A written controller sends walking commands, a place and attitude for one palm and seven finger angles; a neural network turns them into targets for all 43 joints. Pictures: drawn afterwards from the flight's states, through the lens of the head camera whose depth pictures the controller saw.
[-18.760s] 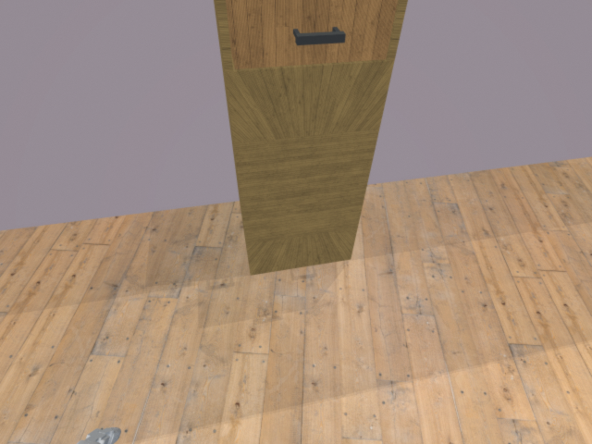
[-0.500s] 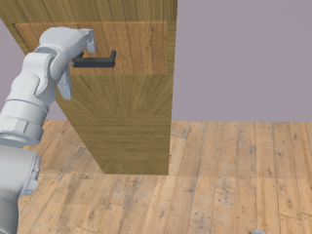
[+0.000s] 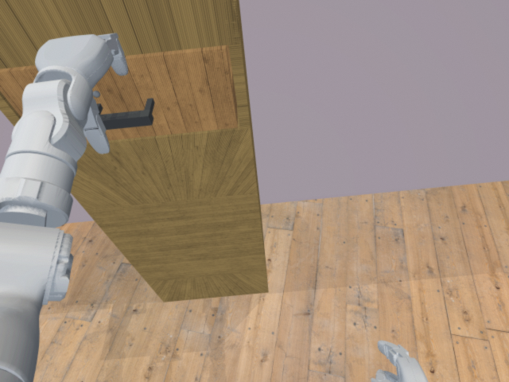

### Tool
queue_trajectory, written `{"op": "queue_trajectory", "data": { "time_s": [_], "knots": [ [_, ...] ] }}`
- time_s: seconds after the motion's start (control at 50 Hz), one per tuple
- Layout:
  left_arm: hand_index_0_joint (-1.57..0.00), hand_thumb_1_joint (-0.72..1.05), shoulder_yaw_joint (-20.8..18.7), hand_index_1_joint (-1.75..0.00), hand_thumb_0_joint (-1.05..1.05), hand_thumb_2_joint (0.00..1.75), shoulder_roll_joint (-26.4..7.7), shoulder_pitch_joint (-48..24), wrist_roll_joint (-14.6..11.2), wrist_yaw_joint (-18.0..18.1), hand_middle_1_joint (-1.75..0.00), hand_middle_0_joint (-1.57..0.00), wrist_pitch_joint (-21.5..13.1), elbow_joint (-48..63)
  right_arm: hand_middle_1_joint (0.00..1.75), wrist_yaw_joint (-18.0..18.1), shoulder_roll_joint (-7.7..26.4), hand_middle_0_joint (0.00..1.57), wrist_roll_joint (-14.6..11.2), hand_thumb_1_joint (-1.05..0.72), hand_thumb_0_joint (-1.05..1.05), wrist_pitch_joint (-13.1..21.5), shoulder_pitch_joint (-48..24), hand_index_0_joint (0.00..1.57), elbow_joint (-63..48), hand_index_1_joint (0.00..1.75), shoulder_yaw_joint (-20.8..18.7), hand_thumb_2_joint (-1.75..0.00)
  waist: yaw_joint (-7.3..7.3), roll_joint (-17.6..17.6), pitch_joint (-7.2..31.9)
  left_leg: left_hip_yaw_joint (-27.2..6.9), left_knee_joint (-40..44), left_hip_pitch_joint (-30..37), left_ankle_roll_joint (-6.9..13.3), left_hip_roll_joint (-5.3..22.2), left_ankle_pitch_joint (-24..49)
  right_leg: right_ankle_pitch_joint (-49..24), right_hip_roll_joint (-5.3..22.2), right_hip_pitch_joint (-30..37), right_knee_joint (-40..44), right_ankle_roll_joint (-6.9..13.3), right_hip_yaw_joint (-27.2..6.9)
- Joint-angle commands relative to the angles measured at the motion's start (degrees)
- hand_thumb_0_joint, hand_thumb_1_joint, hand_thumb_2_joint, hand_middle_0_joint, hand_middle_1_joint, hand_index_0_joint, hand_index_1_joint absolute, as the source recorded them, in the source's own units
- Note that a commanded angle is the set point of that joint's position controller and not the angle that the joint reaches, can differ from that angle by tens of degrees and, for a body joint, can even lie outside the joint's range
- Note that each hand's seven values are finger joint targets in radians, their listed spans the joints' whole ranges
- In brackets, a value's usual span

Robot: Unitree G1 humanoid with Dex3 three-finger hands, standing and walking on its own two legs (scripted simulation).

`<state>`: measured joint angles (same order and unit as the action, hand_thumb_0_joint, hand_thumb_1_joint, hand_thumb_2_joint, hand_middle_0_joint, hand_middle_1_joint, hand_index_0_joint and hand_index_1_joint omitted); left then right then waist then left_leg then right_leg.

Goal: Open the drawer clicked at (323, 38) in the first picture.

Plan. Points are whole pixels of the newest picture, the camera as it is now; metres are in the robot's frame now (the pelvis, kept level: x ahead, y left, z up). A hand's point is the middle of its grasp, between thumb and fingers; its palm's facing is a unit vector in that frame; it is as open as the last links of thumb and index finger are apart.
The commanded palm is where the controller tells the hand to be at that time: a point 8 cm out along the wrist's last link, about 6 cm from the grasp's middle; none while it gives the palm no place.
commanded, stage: move the hooked fingers above the handle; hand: left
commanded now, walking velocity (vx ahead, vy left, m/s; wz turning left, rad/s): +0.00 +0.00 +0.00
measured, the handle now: (121, 113) +0.51 +0.24 +0.17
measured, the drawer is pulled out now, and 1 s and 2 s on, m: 0.00 0.00 0.00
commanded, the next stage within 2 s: lower the fingers behind the handle in 1.94 s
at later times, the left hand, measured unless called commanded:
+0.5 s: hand (123, 89) +0.48 +0.20 +0.23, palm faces +0.16 -0.01 -0.99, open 13.8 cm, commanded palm +0.45 +0.27 +0.29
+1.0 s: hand (113, 121) +0.45 +0.21 +0.20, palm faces -0.01 +0.01 -1.00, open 13.8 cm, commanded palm +0.45 +0.25 +0.29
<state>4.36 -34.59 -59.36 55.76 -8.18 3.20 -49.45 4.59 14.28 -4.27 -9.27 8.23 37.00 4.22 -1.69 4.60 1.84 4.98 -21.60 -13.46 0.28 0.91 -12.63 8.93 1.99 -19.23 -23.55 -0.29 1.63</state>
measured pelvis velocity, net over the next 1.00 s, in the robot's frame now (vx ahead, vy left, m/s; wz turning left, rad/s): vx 0.01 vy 0.02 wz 0.06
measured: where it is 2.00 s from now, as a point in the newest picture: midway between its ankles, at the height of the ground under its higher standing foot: outside the picture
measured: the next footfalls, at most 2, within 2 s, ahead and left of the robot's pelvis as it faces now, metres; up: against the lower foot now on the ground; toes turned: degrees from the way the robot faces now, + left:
none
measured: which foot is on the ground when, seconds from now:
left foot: down 0.00-1.00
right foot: down 0.00-1.00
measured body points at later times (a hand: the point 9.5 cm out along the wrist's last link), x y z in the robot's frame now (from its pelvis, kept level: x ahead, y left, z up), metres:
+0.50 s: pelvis +0.00 +0.02 +0.00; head +0.04 -0.01 +0.45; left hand +0.47 +0.20 +0.28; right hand +0.12 -0.23 -0.14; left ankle -0.02 +0.12 -0.74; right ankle +0.03 -0.12 -0.74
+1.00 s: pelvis +0.01 +0.02 +0.00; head +0.04 +0.01 +0.45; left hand +0.44 +0.21 +0.26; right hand +0.13 -0.27 -0.12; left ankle -0.02 +0.12 -0.74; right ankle +0.03 -0.12 -0.74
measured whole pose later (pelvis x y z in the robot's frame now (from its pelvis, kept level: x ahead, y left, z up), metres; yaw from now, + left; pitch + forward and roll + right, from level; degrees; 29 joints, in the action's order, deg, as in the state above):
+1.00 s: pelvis +0.01 +0.02 +0.00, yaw +4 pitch +4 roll +0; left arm 14.2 -33.4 -55.3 48.0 -14.4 -8.2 -33.4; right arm 5.5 18.9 -3.4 -3.5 15.6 39.6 -0.9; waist 0.6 1.4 0.4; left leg 1.5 -24.2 -14.8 1.2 -0.5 -13.9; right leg 9.7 3.7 -17.5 -23.0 -1.0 4.9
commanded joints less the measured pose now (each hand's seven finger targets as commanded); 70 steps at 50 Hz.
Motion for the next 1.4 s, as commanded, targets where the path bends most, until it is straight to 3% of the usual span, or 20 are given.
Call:
{"op": "queue_trajectory", "data": {
  "time_s": [0.0, 0.06, 0.12, 0.22, 0.32, 0.38, 0.46, 0.52, 0.58, 0.66, 0.68, 0.76, 0.84, 0.92, 1.02, 1.08, 1.14, 1.22, 1.26, 1.38],
  "knots": [
    [-0.3, -0.5, -6.83, -1.2, 0.0, 0.3, -22.95, -21.37, 0.9, -1.53, -1.2, -0.3, 0.07, 7.34, 0.3, 1.21, 9.4, 0.2, 0.25, -0.9, 0.0, 1.88, -0.77, 0.2, -7.66, 0.3, -4.35, -0.9, 2.02, -9.14, 18.12, -1.22, 2.02, -3.36, 2.41, -1.58, 6.06, -6.24, 0.66, 16.88, 1.75, 0.7, -2.12],
    [-0.3, -0.5, 2.46, -1.2, 0.0, 0.3, -11.93, -25.75, -1.04, -4.53, -1.2, -0.3, -3.62, 13.44, 0.3, 1.06, 9.27, 0.2, -0.16, -0.9, 0.0, 3.37, 1.01, 0.2, -7.98, 0.3, -5.44, -0.9, -1.62, -5.89, 14.2, -2.13, 1.51, 0.05, 2.7, -1.74, 3.39, -2.13, 0.13, 10.11, 3.45, 0.9, -1.86],
    [-0.3, -0.5, 8.02, -1.2, 0.0, 0.3, -5.39, -33.26, -4.57, -6.23, -1.2, -0.3, -8.72, 25.81, 0.3, 1.2, 8.95, 0.2, -0.06, -0.9, 0.0, 5.68, 2.75, 0.2, -7.61, 0.3, -6.52, -0.9, -3.72, -0.67, 17.43, -3.37, 0.03, 6.68, 3.11, -2.65, 5.36, -1.81, -0.62, 6.62, 3.71, 1.55, -1.9],
    [-0.3, -0.5, -1.21, -1.2, 0.0, 0.3, -13.56, -36.38, -9.21, -2.92, -1.2, -0.3, -12.82, 30.54, 0.3, 1.33, 9.55, 0.2, 0.8, -0.9, 0.0, 7.98, 6.64, 0.2, -4.33, 0.3, -7.02, -0.9, -1.91, 2.25, 23.67, -4.83, -1.16, 9.82, 1.86, -3.52, 12.23, -6.01, -1.63, 8.11, 2.81, 2.48, -0.48],
    [-0.3, -0.5, -13.71, -1.2, 0.0, 0.3, -25.72, -31.91, -5.25, 7.43, -1.2, -0.3, -8.68, 16.48, 0.3, -0.34, 9.76, 0.2, 1.45, -0.9, 0.0, 6.61, 4.91, 0.2, -2.13, 0.3, -5.61, -0.9, 3.28, -1.07, 23.31, -4.19, 0.24, -0.31, 0.17, -3.1, 17.74, -10.29, -1.55, 14.84, 0.22, 2.87, 0.53],
    [-0.3, -0.5, -8.07, -1.2, 0.0, 0.3, -21.12, -27.83, -1.84, 8.41, -1.2, -0.3, -2.35, 8.45, 0.3, -1.74, 9.65, 0.2, 1.31, -0.9, 0.0, 5.01, 3.75, 0.2, -2.55, 0.3, -4.9, -0.9, 3.53, -2.38, 19.02, -2.81, 1.2, -3.52, -0.53, -2.06, 18.62, -12.19, -1.37, 14.51, -0.21, 2.74, 0.98],
    [-0.3, -0.5, -9.95, -1.2, 0.0, 0.3, -25.39, -28.02, -0.39, 8.31, -1.2, -0.3, 0.81, 9.01, 0.3, -1.23, 9.58, 0.2, 0.92, -0.9, 0.0, 2.95, 0.45, 0.2, -3.9, 0.3, -4.22, -0.9, 4.73, -7.96, 22.49, -1.67, 1.72, -3.69, 0.34, -1.88, 16.91, -12.86, -0.7, 19.08, -0.33, 2.0, -0.33],
    [-0.3, -0.5, -10.88, -1.2, 0.0, 0.3, -26.06, -26.94, -1.33, 7.62, -1.2, -0.3, 2.28, 8.73, 0.3, -0.57, 9.09, 0.2, 0.6, -0.9, 0.0, 1.98, -2.01, 0.2, -4.45, 0.3, -3.88, -0.9, 5.23, -10.64, 24.2, -1.26, 2.25, -3.5, 0.8, -2.04, 14.78, -12.02, -0.26, 21.72, -0.02, 1.39, -1.06],
    [-0.3, -0.5, -9.24, -1.2, 0.0, 0.3, -25.16, -23.75, -0.6, 6.16, -1.2, -0.3, 3.83, 6.01, 0.3, 0.23, 9.09, 0.2, 0.03, -0.9, 0.0, 1.54, -2.58, 0.2, -4.86, 0.3, -3.42, -0.9, 4.44, -12.74, 19.04, -1.03, 3.54, -4.16, 1.25, -1.65, 8.98, -7.07, -0.23, 18.88, 1.36, 0.96, -1.07],
    [-0.3, -0.5, -8.37, -1.2, 0.0, 0.3, -25.33, -22.14, 1.03, 2.02, -1.2, -0.3, 2.91, 5.26, 0.3, 1.01, 9.66, 0.2, -0.08, -0.9, 0.0, 1.76, -1.65, 0.2, -6.6, 0.3, -3.92, -0.9, 3.24, -12.81, 18.27, -1.24, 3.82, -3.79, 2.01, -1.45, 5.03, -3.36, 0.16, 17.53, 2.24, 0.7, -1.62],
    [-0.3, -0.5, -7.6, -1.2, 0.0, 0.3, -24.64, -22.11, 1.49, 0.65, -1.2, -0.3, 2.32, 5.29, 0.3, 1.13, 9.99, 0.2, -0.02, -0.9, 0.0, 1.83, -1.06, 0.2, -6.83, 0.3, -4.12, -0.9, 2.48, -11.71, 18.13, -1.38, 3.73, -3.47, 2.12, -1.43, 4.78, -3.2, 0.11, 16.42, 2.34, 0.75, -1.46],
    [-0.3, -0.5, 4.19, -1.2, 0.0, 0.3, -10.14, -27.11, -0.58, -4.7, -1.2, -0.3, -2.65, 14.99, 0.3, 0.87, 9.5, 0.2, -0.05, -0.9, 0.0, 3.91, 1.8, 0.2, -7.54, 0.3, -5.82, -0.9, -2.27, -4.96, 15.78, -2.96, 1.87, 4.01, 2.69, -1.3, 4.46, -0.99, -0.52, 7.52, 3.72, 1.32, -1.3],
    [-0.3, -0.5, 9.54, -1.2, 0.0, 0.3, -2.62, -34.64, -7.34, -7.49, -1.2, -0.3, -9.15, 30.69, 0.3, 1.14, 8.94, 0.2, 0.19, -0.9, 0.0, 7.04, 3.62, 0.2, -6.69, 0.3, -6.46, -0.9, -3.67, 2.46, 19.72, -5.03, -0.14, 12.02, 2.84, -2.63, 8.16, -2.01, -1.28, 3.55, 3.27, 2.0, -0.94],
    [-0.3, -0.5, -0.25, -1.2, 0.0, 0.3, -12.11, -36.97, -9.41, -3.5, -1.2, -0.3, -12.12, 31.44, 0.3, 1.14, 9.82, 0.2, 0.89, -0.9, 0.0, 8.69, 6.41, 0.2, -3.89, 0.3, -6.78, -0.9, -1.69, 3.95, 21.25, -6.22, -0.85, 11.7, 0.75, -3.16, 13.99, -4.99, -2.35, 4.48, 2.55, 2.95, 0.55],
    [-0.3, -0.5, -13.19, -1.2, 0.0, 0.3, -24.1, -31.51, -5.06, 7.76, -1.2, -0.3, -7.91, 17.78, 0.3, -0.85, 9.58, 0.2, 2.06, -0.9, 0.0, 7.01, 4.92, 0.2, -2.11, 0.3, -5.32, -0.9, 3.95, -1.3, 23.57, -5.05, -0.32, 1.49, -0.88, -2.87, 22.47, -12.32, -1.97, 14.26, -0.38, 3.33, 1.24],
    [-0.3, -0.5, -9.17, -1.2, 0.0, 0.3, -21.94, -27.54, -1.95, 8.47, -1.2, -0.3, -2.33, 10.54, 0.3, -1.65, 9.27, 0.2, 1.69, -0.9, 0.0, 4.85, 2.83, 0.2, -2.94, 0.3, -4.55, -0.9, 4.33, -3.59, 21.69, -2.7, 0.38, -2.4, -0.83, -2.08, 22.78, -15.99, -1.3, 16.89, -1.07, 2.8, 0.87],
    [-0.3, -0.5, -12.29, -1.2, 0.0, 0.3, -26.53, -25.92, -1.04, 8.2, -1.2, -0.3, -0.42, 11.72, 0.3, -1.8, 9.54, 0.2, 1.48, -0.9, 0.0, 2.91, 0.46, 0.2, -4.02, 0.3, -4.26, -0.9, 5.96, -7.0, 24.29, -1.64, 0.73, -2.86, -0.25, -1.74, 22.33, -17.62, -0.79, 20.72, -1.56, 2.26, -0.13],
    [-0.3, -0.5, -12.55, -1.2, 0.0, 0.3, -26.95, -23.92, -2.13, 7.38, -1.2, -0.3, 1.64, 11.11, 0.3, -0.72, 8.83, 0.2, 0.57, -0.9, 0.0, 1.38, -3.06, 0.2, -5.01, 0.3, -3.68, -0.9, 6.05, -12.45, 23.63, -1.13, 1.74, -3.54, 0.75, -1.95, 15.7, -13.85, -0.38, 22.61, -0.61, 1.28, -1.04],
    [-0.3, -0.5, -12.04, -1.2, 0.0, 0.3, -26.94, -22.81, -1.65, 7.17, -1.2, -0.3, 2.71, 10.84, 0.3, -0.33, 8.55, 0.2, 0.49, -0.9, 0.0, 1.1, -3.67, 0.2, -5.13, 0.3, -3.28, -0.9, 6.3, -11.37, 22.79, -1.13, 2.3, -3.51, 0.92, -1.87, 13.96, -12.42, -0.15, 22.19, -0.44, 1.13, -1.24],
    [-0.3, -0.5, -7.94, -1.2, 0.0, 0.3, -24.45, -18.98, 0.76, 1.1, -1.2, -0.3, 4.5, 8.32, 0.3, 0.73, 9.88, 0.2, -0.04, -0.9, 0.0, 1.47, -2.98, 0.2, -7.01, 0.3, -4.13, -0.9, 3.16, -12.57, 18.85, -0.83, 2.71, -3.24, 2.21, -1.49, 6.44, -6.33, 0.24, 18.18, 1.7, 0.45, -1.99]
  ]
}}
